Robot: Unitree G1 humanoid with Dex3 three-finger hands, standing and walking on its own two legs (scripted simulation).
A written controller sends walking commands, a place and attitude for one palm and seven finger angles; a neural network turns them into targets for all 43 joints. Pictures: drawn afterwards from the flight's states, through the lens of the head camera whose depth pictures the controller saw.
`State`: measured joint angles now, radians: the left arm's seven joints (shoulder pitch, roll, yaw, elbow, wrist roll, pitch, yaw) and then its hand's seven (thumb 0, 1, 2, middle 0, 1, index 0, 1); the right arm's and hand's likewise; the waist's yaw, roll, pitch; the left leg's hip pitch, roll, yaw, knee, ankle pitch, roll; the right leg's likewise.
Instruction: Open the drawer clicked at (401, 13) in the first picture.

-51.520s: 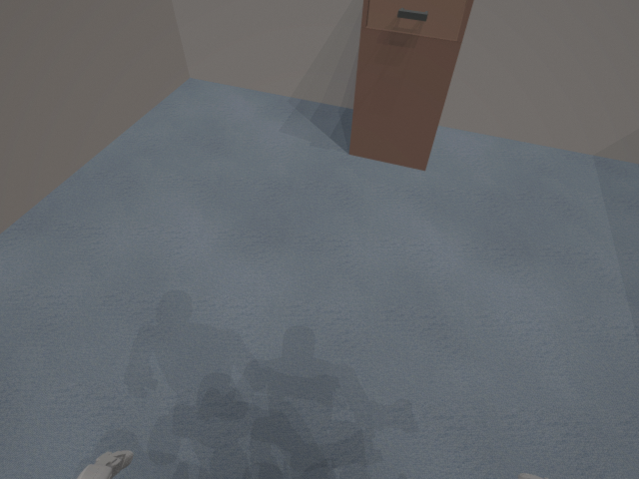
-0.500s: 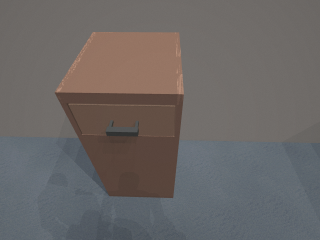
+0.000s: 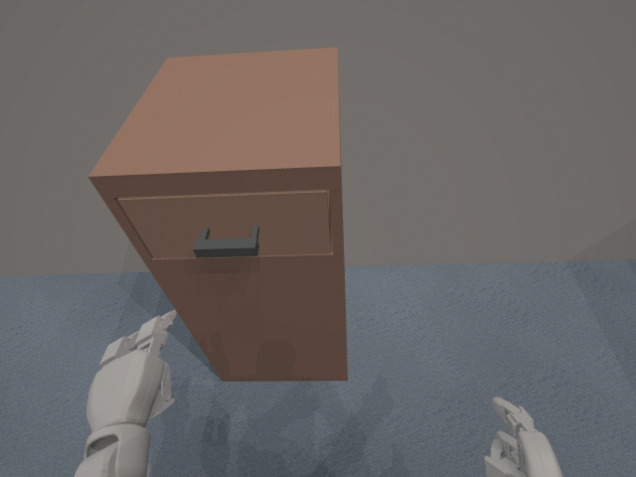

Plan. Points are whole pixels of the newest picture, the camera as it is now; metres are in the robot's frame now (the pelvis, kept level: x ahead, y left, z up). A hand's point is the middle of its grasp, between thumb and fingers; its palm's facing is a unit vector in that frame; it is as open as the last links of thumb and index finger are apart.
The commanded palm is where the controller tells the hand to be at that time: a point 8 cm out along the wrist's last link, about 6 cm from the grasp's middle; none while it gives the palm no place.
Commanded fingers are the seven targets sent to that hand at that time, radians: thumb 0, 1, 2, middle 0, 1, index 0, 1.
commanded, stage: raise the hand with hooked fingers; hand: left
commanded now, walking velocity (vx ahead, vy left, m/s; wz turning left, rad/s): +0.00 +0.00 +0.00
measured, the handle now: (228, 239) +0.51 +0.19 -0.03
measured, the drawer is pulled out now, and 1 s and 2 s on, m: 0.00 0.00 0.00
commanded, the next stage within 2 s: move the hooked fingers above the handle in 1.62 s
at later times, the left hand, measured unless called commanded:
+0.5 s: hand (162, 373) +0.25 +0.22 +0.01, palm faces +0.03 -0.08 -1.00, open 10.7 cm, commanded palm +0.21 +0.22 +0.06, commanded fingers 0.00 -0.03 0.50 -0.27 -0.90 -0.27 -0.90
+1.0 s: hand (148, 302) +0.32 +0.24 +0.06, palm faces +0.08 -0.12 -0.99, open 13.5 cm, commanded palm +0.30 +0.25 +0.12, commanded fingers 0.00 -0.50 0.30 -0.30 -1.20 -0.30 -1.20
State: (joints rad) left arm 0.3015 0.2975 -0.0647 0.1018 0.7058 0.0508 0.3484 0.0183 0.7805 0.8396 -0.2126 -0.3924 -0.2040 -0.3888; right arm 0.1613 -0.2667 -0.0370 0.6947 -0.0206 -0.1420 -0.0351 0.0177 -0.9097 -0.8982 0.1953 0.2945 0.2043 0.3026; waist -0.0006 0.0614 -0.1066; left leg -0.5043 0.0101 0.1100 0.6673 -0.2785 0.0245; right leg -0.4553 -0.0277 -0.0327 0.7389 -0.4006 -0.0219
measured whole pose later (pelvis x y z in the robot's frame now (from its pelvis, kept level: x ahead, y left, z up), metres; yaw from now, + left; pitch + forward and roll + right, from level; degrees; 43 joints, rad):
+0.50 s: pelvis +0.00 -0.04 -0.02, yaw +0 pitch +10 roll +2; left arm 0.19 0.39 -0.01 0.07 0.96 0.05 0.33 0.00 0.18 0.60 -0.27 -0.76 -0.27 -0.76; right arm 0.09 -0.19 0.03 0.60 -0.03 0.10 -0.02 0.01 -0.90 -0.90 0.20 0.29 0.21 0.30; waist 0.07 0.05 -0.10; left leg -0.65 0.02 0.01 0.83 -0.35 -0.02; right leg -0.60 0.02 -0.06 0.90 -0.48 -0.08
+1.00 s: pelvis +0.03 +0.02 +0.00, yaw -4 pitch +6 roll +0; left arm 0.07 0.39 -0.09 0.02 0.96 0.18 0.23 0.00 -0.39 0.35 -0.32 -1.13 -0.31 -1.13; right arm 0.10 -0.23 -0.03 0.60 0.00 0.11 -0.03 0.02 -0.90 -0.90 0.19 0.29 0.20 0.30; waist 0.05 0.06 -0.08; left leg -0.44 -0.05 -0.01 0.68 -0.33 0.03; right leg -0.37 0.00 0.04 0.68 -0.40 0.01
